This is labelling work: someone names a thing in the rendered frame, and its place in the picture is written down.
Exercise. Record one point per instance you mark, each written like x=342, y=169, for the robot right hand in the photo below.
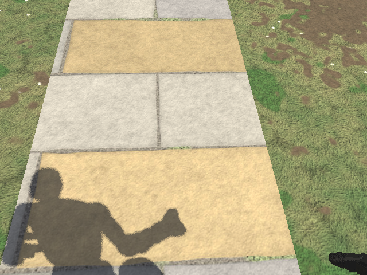
x=350, y=261

